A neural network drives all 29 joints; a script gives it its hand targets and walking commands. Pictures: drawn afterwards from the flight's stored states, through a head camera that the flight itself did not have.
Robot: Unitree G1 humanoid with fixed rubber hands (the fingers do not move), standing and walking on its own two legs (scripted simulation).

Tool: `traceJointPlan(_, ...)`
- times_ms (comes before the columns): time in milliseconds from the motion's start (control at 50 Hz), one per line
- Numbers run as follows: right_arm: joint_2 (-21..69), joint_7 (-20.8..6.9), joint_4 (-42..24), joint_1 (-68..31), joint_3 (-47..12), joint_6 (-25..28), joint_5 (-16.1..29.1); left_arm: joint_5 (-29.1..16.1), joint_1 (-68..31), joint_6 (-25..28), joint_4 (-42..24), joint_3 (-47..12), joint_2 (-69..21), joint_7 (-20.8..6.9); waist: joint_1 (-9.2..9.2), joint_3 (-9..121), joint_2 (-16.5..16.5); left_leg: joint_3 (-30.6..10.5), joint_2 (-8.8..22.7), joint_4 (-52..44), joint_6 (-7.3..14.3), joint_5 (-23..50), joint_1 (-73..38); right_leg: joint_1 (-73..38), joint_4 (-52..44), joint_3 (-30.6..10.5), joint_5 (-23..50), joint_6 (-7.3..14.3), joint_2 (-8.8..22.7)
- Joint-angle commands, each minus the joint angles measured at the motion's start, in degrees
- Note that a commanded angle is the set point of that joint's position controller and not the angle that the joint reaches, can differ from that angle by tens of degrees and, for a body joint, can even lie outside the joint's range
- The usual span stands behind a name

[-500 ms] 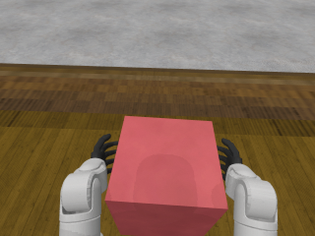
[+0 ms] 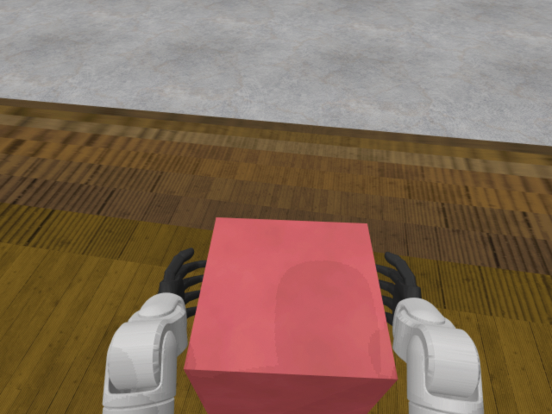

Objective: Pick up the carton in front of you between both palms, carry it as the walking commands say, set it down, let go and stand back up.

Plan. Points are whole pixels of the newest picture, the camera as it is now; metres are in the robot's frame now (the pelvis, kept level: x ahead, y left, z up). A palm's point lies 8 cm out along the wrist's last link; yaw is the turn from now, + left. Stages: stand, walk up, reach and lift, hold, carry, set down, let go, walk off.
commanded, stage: carry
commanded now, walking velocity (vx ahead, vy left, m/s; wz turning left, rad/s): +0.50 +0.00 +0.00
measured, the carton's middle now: (286, 328) +0.26 +0.01 -0.01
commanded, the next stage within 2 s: none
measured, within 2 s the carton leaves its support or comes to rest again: neither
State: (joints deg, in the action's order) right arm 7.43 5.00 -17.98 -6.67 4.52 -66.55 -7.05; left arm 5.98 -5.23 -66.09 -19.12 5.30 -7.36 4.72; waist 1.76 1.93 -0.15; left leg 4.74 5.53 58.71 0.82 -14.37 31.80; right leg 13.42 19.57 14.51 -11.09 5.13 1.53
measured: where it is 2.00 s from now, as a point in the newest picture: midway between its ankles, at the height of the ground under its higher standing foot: (288, 204)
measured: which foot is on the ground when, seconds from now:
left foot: up 0.00-0.26, down 0.28-0.78, up 0.80-1.00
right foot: down 0.00-0.30, up 0.32-0.74, down 0.76-1.00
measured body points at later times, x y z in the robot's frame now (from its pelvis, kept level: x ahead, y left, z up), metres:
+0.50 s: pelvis +0.33 +0.04 -0.02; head +0.37 +0.05 +0.43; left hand +0.69 +0.16 +0.08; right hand +0.66 -0.14 +0.08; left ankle +0.36 +0.10 -0.75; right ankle +0.29 -0.10 -0.65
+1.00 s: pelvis +0.64 -0.01 -0.02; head +0.73 -0.02 +0.42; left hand +1.01 +0.16 +0.05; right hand +1.02 -0.15 +0.05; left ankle +0.67 +0.13 -0.69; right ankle +0.61 -0.06 -0.75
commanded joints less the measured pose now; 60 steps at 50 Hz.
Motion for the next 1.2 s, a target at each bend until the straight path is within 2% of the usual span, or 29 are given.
traceJointPlan(0, 56.85, -13.44, -4.66, -21.85, -41.86, 1.97, 21.49, -24.81, -25.06, 0.34, -5.98, -42.4, -54.58, -16.71, -1.18, 16.0, -7.23, 1.82, 0.37, -7.44, -1.0, 4.12, 5.59, -17.98, -8.83, -12.32, 14.46, 2.04, 14.19)
traceJointPlan(180, 45.78, -12.65, -9.84, -31.72, -41.74, -2.46, 24.6, -23.12, -30.21, -2.78, -7.8, -39.62, -43.12, -14.14, 0.6, 6.96, -8.41, 7.99, -3.14, -26.45, 1.92, 13.34, 2.45, -19.47, -4.3, -5.62, 26.74, 2.13, 11.47)
traceJointPlan(240, 41.6, -12.35, -5.88, -35.3, -39.46, -4.04, 24.28, -23.23, -36.69, -4.26, -5.77, -39.37, -39.46, -13.04, -3.5, 13.13, -7.68, 11.52, -8.21, -29.67, 3.55, 10.28, -16.93, -16.09, 13.33, -0.6, 38.81, -0.44, 8.99)
traceJointPlan(260, 40.3, -12.36, -4.36, -36.88, -38.44, -4.37, 24.13, -23.06, -39.57, -4.69, -5.19, -39.14, -38.4, -12.75, -5.78, 17.21, -3.35, 8.74, -6.84, -30.11, 3.31, 6.53, -28.41, -9.56, 25.54, -0.5, 29.98, -1.63, 6.44)
traceJointPlan(280, 38.28, -12.37, -2.8, -39.0, -37.0, -4.71, 23.94, -23.37, -42.72, -5.39, -4.4, -39.06, -38.94, -12.43, -6.32, 22.98, 8.19, -16.32, 9.64, -32.35, 8.2, -0.59, -41.09, 4.51, 42.87, -2.32, 9.96, -3.81, 2.08)
traceJointPlan(300, 38.91, -12.4, -0.73, -40.32, -36.67, -4.81, 24.92, -23.81, -44.06, -5.89, -2.81, -38.46, -39.43, -12.22, -6.52, 25.07, 19.52, -37.97, 17.14, -42.76, 15.41, -2.61, -47.83, 20.0, 56.45, -9.02, -17.46, -4.43, -5.81)
traceJointPlan(320, 40.89, -12.56, -0.7, -43.7, -36.94, -4.94, 26.51, -24.07, -47.14, -5.84, -1.2, -37.76, -40.63, -11.89, -5.55, 23.51, 15.26, -34.53, 17.3, -42.06, 15.67, 1.14, -46.5, 24.78, 63.96, -15.27, -17.42, -2.69, -2.21)
traceJointPlan(360, 45.39, -12.91, 0.23, -49.68, -37.65, -4.49, 28.73, -24.39, -51.22, -5.35, 0.87, -36.91, -43.83, -11.54, -5.47, 21.98, 4.52, -22.87, 13.46, -37.54, 12.21, 13.73, -39.74, 26.2, 62.08, -16.31, -13.02, -0.83, 1.61)
traceJointPlan(380, 47.27, -13.12, 0.63, -53.81, -38.22, -4.06, 29.69, -24.21, -53.07, -4.95, 2.34, -36.49, -45.14, -11.36, -4.56, 21.83, 3.62, -18.53, 12.21, -37.65, 10.75, 13.91, -36.17, 25.06, 58.69, -16.22, -10.58, -0.82, 2.8)
traceJointPlan(480, 50.32, -13.51, 7.72, -63.82, -37.04, -2.06, 31.27, -23.39, -61.07, -2.88, 9.71, -35.16, -47.9, -10.19, -3.55, 21.81, 5.68, -10.47, 9.88, -38.88, 11.28, 12.69, -32.21, 27.58, 50.07, -12.59, -5.99, -2.38, 3.28)
traceJointPlan(580, 50.82, -12.78, 15.35, -68.02, -33.15, -1.07, 30.12, -24.77, -67.97, -2.0, 16.12, -33.31, -49.69, -9.98, -5.17, 19.72, 5.92, -5.94, 7.88, -35.04, 11.79, 26.55, -36.6, 31.64, 34.28, -9.87, -0.08, -2.27, 2.39)
traceJointPlan(640, 52.55, -12.45, 18.24, -69.09, -31.02, -0.97, 29.45, -25.7, -70.36, -1.98, 18.9, -31.81, -51.92, -10.3, -5.72, 18.2, 7.4, -1.41, 4.67, -33.82, 9.53, 32.79, -35.8, 24.33, 19.77, -6.01, 6.74, -1.89, -1.0)
traceJointPlan(680, 53.59, -12.1, 19.14, -69.22, -29.82, -1.01, 28.83, -25.99, -71.54, -2.23, 19.74, -30.71, -52.79, -10.61, -4.21, 18.56, 10.09, 1.59, 3.47, -31.7, 7.25, 38.71, -32.71, 14.11, 13.87, -3.76, 8.72, -0.88, -3.68)
traceJointPlan(700, 54.26, -11.95, 19.19, -69.71, -29.89, -1.06, 28.62, -25.67, -70.67, -2.4, 20.38, -30.34, -53.34, -10.85, 0.01, 22.71, 10.46, 3.74, 4.8, -24.18, 5.67, 47.45, -29.78, 3.81, 20.05, -2.46, 14.4, 0.46, -4.2)
traceJointPlan(720, 54.76, -11.85, 19.36, -69.12, -30.11, -1.24, 28.48, -25.66, -69.31, -2.41, 21.49, -29.68, -53.59, -11.12, 3.87, 25.96, 6.58, 6.56, 2.41, -13.04, 3.71, 48.44, -28.04, -4.53, 14.18, -2.45, 13.28, 0.79, -5.53)
traceJointPlan(740, 54.73, -11.67, 19.0, -70.79, -29.97, -1.32, 28.29, -25.62, -67.27, -2.33, 22.31, -28.66, -54.12, -11.51, 7.48, 25.99, 0.69, 5.99, -0.32, -0.57, 2.68, 37.29, -20.8, -12.92, 10.85, -5.71, 15.38, -0.4, -2.69)
traceJointPlan(760, 56.13, -11.55, 19.64, -69.57, -29.85, -1.68, 27.46, -25.62, -67.93, -2.23, 22.59, -28.23, -53.63, -11.81, 4.34, 27.88, -13.35, 2.99, -6.94, 12.24, 1.71, -0.49, -5.77, -25.34, 15.83, -23.13, 35.89, 4.6, 9.05)
traceJointPlan(780, 56.42, -11.21, 20.83, -66.79, -28.22, -1.78, 25.97, -25.93, -67.15, -2.1, 23.16, -28.31, -54.23, -12.26, 2.82, 32.41, -21.08, -2.96, -11.58, 25.08, 1.33, -17.2, 8.06, -33.25, 9.76, -41.87, 27.48, 13.22, 16.44)
traceJointPlan(840, 56.46, -9.58, 15.37, -71.29, -28.47, -0.58, 24.31, -31.2, -76.51, -1.07, 15.65, -32.17, -60.58, -13.96, 2.71, 25.76, -4.38, -8.58, -5.19, 18.79, 3.13, -10.98, 15.4, -24.82, 10.53, -35.76, 21.91, 10.77, 14.67)
traceJointPlan(860, 56.64, -9.06, 13.88, -71.59, -28.7, -0.26, 24.18, -32.74, -79.16, -0.85, 13.16, -33.37, -61.6, -13.97, 2.17, 25.79, -2.52, -8.71, -4.07, 14.71, 3.0, -9.23, 13.42, -21.75, 10.57, -34.2, 18.58, 10.14, 14.19)
traceJointPlan(900, 56.4, -8.17, 11.43, -70.35, -29.73, 0.36, 24.23, -34.12, -79.95, -0.44, 9.52, -35.26, -61.64, -13.52, 1.74, 26.03, -2.4, -7.27, -4.21, 6.65, 2.0, -9.31, 10.28, -18.52, 9.56, -31.42, 15.55, 9.55, 13.28)
traceJointPlan(960, 54.46, -7.28, 8.68, -67.39, -31.36, 0.92, 23.22, -33.12, -75.68, -0.36, 6.9, -35.67, -58.48, -12.57, 2.87, 26.24, -5.31, -2.5, -6.04, -4.01, 1.68, -7.73, 9.11, -19.67, 11.29, -25.74, 29.91, 9.5, 11.9)
traceJointPlan(1000, 52.48, -7.2, 7.69, -65.42, -32.63, 0.82, 23.24, -31.69, -71.72, -0.51, 7.08, -36.02, -55.71, -12.08, 3.74, 28.87, -6.27, -2.17, -5.39, -0.96, 2.75, 3.84, 12.46, -25.51, 17.45, -23.02, 35.46, 7.59, 10.99)
traceJointPlan(1020, 51.54, -7.38, 7.24, -65.02, -33.18, 0.6, 23.15, -30.93, -69.53, -0.57, 7.84, -35.83, -54.0, -12.07, 6.24, 27.3, -5.16, -2.96, -5.03, -7.57, 2.28, 13.67, 21.64, -33.71, 20.85, -22.16, 29.53, 5.94, 7.1)
traceJointPlan(1060, 49.66, -8.06, 8.61, -64.09, -33.44, -0.18, 22.74, -29.74, -66.67, -0.77, 10.54, -35.58, -51.89, -12.18, 7.9, 25.55, -5.46, -1.64, -5.75, -15.61, 1.79, 20.74, 22.43, -34.67, 24.2, -22.95, 29.63, 6.03, 5.81)
traceJointPlan(1100, 47.44, -8.82, 11.18, -63.41, -32.27, -0.84, 21.76, -29.15, -65.81, -0.99, 13.8, -35.57, -51.09, -12.54, 6.97, 19.62, -1.08, 1.27, -7.36, -32.6, 1.09, 34.22, 5.69, -18.35, 23.4, -17.4, 13.56, 5.21, 2.15)
traceJointPlan(1120, 46.79, -9.13, 12.35, -62.47, -31.82, -1.21, 21.59, -28.96, -65.62, -0.99, 15.29, -35.44, -50.73, -12.78, 5.99, 17.21, -3.21, 1.67, -7.26, -34.89, 1.53, 40.01, -5.07, -9.1, 23.59, -15.73, 8.36, 4.4, 1.93)
traceJointPlan(1160, 45.2, -9.66, 14.71, -63.1, -29.88, -1.87, 21.2, -28.88, -65.77, -1.26, 18.9, -34.64, -50.86, -13.2, -1.05, 18.82, -7.43, 0.72, -5.65, -29.74, 3.29, 46.01, -19.85, -1.44, 33.32, -13.12, 8.49, 3.03, 2.84)
traceJointPlan(1180, 44.3, -9.92, 16.38, -62.76, -28.76, -2.14, 21.0, -28.9, -66.73, -1.46, 20.29, -34.09, -51.01, -13.33, -7.07, 22.75, -6.24, 5.06, -8.18, -25.53, 3.38, 42.15, -30.42, 1.69, 43.17, -9.29, 20.09, 1.07, 3.29)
